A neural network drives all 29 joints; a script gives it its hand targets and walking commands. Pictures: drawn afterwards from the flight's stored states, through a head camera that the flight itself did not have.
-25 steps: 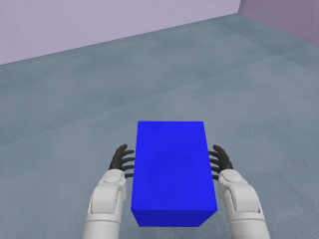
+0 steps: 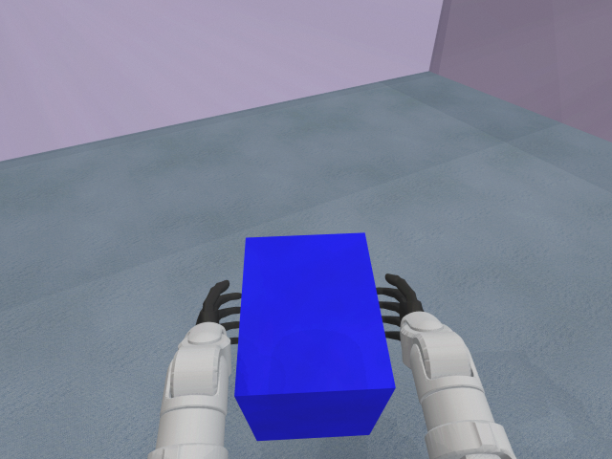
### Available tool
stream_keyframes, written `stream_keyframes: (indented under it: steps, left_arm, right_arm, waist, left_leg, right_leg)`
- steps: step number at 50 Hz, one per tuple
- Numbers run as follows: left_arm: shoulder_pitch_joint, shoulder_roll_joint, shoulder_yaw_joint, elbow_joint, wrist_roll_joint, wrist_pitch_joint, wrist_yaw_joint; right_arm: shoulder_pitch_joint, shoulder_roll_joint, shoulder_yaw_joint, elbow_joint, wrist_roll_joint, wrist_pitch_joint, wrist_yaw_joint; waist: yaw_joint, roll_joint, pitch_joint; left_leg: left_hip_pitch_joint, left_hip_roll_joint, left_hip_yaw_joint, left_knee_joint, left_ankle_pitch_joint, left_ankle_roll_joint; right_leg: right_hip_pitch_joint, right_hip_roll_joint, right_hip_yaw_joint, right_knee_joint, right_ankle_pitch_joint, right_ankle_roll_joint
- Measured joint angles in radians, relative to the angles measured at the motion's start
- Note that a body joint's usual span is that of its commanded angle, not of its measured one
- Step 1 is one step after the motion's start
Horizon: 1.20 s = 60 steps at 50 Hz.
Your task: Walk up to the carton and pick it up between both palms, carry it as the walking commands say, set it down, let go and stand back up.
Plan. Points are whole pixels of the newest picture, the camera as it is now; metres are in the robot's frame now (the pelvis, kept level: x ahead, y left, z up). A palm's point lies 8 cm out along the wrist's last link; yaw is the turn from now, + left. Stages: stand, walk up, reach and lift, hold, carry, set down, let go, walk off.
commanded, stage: hold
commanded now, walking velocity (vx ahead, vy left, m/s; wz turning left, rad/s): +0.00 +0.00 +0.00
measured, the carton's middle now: (309, 339) +0.31 +0.05 -0.02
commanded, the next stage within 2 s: set down in 0.56 s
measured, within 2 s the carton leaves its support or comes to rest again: neither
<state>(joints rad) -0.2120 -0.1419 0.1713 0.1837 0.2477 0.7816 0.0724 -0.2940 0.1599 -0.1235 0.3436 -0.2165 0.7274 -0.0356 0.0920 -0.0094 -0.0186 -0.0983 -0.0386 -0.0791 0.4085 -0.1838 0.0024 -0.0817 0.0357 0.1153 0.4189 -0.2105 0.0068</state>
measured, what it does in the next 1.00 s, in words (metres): stands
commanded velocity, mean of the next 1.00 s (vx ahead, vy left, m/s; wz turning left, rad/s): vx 0.00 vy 0.00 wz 0.00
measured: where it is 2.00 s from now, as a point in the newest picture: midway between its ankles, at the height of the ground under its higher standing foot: outside the picture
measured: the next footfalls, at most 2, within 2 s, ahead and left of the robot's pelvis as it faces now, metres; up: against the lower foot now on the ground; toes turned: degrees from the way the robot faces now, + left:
none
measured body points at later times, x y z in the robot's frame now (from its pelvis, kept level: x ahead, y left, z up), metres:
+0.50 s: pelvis +0.01 -0.03 +0.00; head -0.06 -0.03 +0.45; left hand +0.29 +0.16 +0.05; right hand +0.33 -0.12 +0.04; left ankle +0.03 +0.12 -0.74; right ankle +0.02 -0.12 -0.74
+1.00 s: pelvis +0.01 +0.00 +0.00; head +0.00 +0.00 +0.45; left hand +0.29 +0.17 -0.01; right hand +0.33 -0.10 -0.02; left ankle +0.03 +0.12 -0.74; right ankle +0.02 -0.12 -0.74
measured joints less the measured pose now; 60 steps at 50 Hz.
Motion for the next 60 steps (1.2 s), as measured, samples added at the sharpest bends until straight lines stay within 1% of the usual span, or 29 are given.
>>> stream_keyframes:
  steps: [4,8,10,13,17,21,24,26,29,31,34,36,41,46,50,54,56,60]
  left_arm:
    - [-0.046,-0.009,0.028,0.074,0.013,0.012,0.009]
    - [-0.11,-0.026,0.054,0.151,0.022,0.013,0.02]
    - [-0.144,-0.037,0.062,0.184,0.029,0.008,0.027]
    - [-0.179,-0.05,0.07,0.21,0.043,-0.007,0.031]
    - [-0.18,-0.051,0.081,0.205,0.055,-0.015,0.021]
    - [-0.152,-0.04,0.093,0.175,0.07,0.002,-0.003]
    - [-0.121,-0.03,0.094,0.149,0.084,0.011,-0.029]
    - [-0.098,-0.023,0.085,0.138,0.088,0.009,-0.041]
    - [-0.062,-0.013,0.063,0.099,0.07,0.015,-0.063]
    - [-0.052,-0.011,0.04,0.09,0.056,0.005,-0.067]
    - [-0.032,-0.006,0.025,0.077,0.04,-0.009,-0.072]
    - [-0.019,-0.004,0.027,0.079,0.035,-0.021,-0.077]
    - [0.018,0.003,0.015,0.076,0.017,-0.05,-0.08]
    - [-0.001,0.0,0.012,0.128,0.017,-0.098,-0.078]
    - [-0.056,-0.012,0.046,0.215,0.053,-0.15,-0.062]
    - [-0.108,-0.026,0.096,0.285,0.081,-0.212,-0.031]
    - [-0.135,-0.034,0.128,0.316,0.09,-0.249,-0.023]
    - [-0.159,-0.043,0.148,0.337,0.069,-0.327,-0.009]
  right_arm:
    - [-0.059,0.018,-0.073,0.087,-0.05,-0.004,0.018]
    - [-0.076,0.018,-0.139,0.126,-0.079,-0.019,0.041]
    - [-0.076,0.004,-0.151,0.132,-0.074,-0.028,0.051]
    - [-0.078,-0.024,-0.136,0.122,-0.053,-0.032,0.052]
    - [-0.087,-0.022,-0.121,0.121,-0.041,-0.029,0.029]
    - [-0.077,0.009,-0.113,0.131,-0.048,-0.029,0.004]
    - [-0.068,0.025,-0.11,0.129,-0.052,-0.024,0.011]
    - [-0.071,0.023,-0.1,0.128,-0.049,-0.011,0.017]
    - [-0.075,0.024,-0.09,0.112,-0.059,0.002,0.013]
    - [-0.052,0.017,-0.069,0.077,-0.055,0.004,-0.005]
    - [-0.019,0.006,-0.045,0.052,-0.035,-0.009,-0.01]
    - [-0.006,0.003,-0.038,0.06,-0.03,-0.025,-0.003]
    - [0.011,-0.002,-0.036,0.096,-0.032,-0.072,0.006]
    - [0.004,0.0,-0.084,0.139,-0.044,-0.129,0.014]
    - [-0.019,0.006,-0.127,0.184,-0.062,-0.171,0.028]
    - [-0.051,0.015,-0.173,0.233,-0.084,-0.232,0.051]
    - [-0.064,0.019,-0.195,0.249,-0.089,-0.264,0.055]
    - [-0.095,0.024,-0.235,0.261,-0.101,-0.335,0.051]
  waist:
    - [-0.008,-0.009,0.004]
    - [-0.017,-0.01,0.021]
    - [-0.019,-0.005,0.029]
    - [-0.019,0.005,0.036]
    - [-0.021,-0.001,0.016]
    - [-0.005,-0.019,-0.021]
    - [-0.002,-0.021,-0.029]
    - [-0.007,-0.012,-0.021]
    - [-0.029,0.005,0.002]
    - [-0.003,0.015,0.014]
    - [0.026,0.021,0.025]
    - [0.036,0.02,0.029]
    - [0.034,0.005,0.045]
    - [0.014,-0.001,0.053]
    - [0.001,-0.001,0.057]
    - [-0.009,-0.001,0.068]
    - [-0.004,-0.003,0.066]
    - [-0.011,-0.001,0.062]
  left_leg:
    - [0.023,-0.01,0.008,-0.002,0.004,0.008]
    - [0.024,-0.016,0.016,0.0,0.009,0.008]
    - [0.02,-0.017,0.017,-0.002,0.014,0.008]
    - [0.015,-0.016,0.017,-0.009,0.02,0.006]
    - [0.021,-0.007,0.008,-0.032,0.024,-0.008]
    - [0.04,0.01,-0.007,-0.062,0.024,-0.027]
    - [0.054,0.02,-0.03,-0.076,0.022,-0.038]
    - [0.061,0.023,-0.046,-0.085,0.024,-0.042]
    - [0.054,0.023,-0.066,-0.09,0.029,-0.042]
    - [0.047,0.029,-0.054,-0.09,0.028,-0.039]
    - [0.035,0.034,-0.041,-0.078,0.018,-0.038]
    - [0.03,0.032,-0.041,-0.071,0.012,-0.036]
    - [0.023,0.019,-0.049,-0.045,-0.001,-0.028]
    - [-0.008,0.006,-0.043,-0.004,-0.017,-0.015]
    - [-0.057,-0.006,-0.024,0.035,-0.027,-0.003]
    - [-0.125,-0.018,-0.009,0.073,-0.031,0.006]
    - [-0.175,-0.022,-0.002,0.094,-0.031,0.007]
    - [-0.285,-0.033,-0.01,0.144,-0.032,0.006]
  right_leg:
    - [0.017,-0.008,0.011,0.01,-0.003,0.005]
    - [0.009,-0.002,0.034,0.034,-0.011,-0.009]
    - [0.0,0.002,0.043,0.043,-0.013,-0.011]
    - [-0.009,0.003,0.046,0.045,-0.008,0.006]
    - [-0.013,0.012,0.039,0.04,-0.009,-0.008]
    - [0.004,0.026,0.026,0.017,-0.012,-0.032]
    - [0.031,0.033,0.004,-0.012,-0.009,-0.046]
    - [0.048,0.034,-0.011,-0.034,-0.005,-0.05]
    - [0.057,0.034,-0.03,-0.063,0.006,-0.051]
    - [0.048,0.038,-0.02,-0.068,0.012,-0.051]
    - [0.039,0.044,-0.009,-0.069,0.014,-0.05]
    - [0.037,0.043,-0.01,-0.067,0.011,-0.048]
    - [0.039,0.032,-0.018,-0.052,-0.006,-0.04]
    - [0.013,0.023,-0.013,-0.023,-0.017,-0.026]
    - [-0.044,0.016,0.003,0.026,-0.03,-0.012]
    - [-0.123,0.008,0.016,0.084,-0.045,-0.003]
    - [-0.178,0.008,0.022,0.113,-0.049,-0.001]
    - [-0.288,0.007,0.015,0.174,-0.061,-0.012]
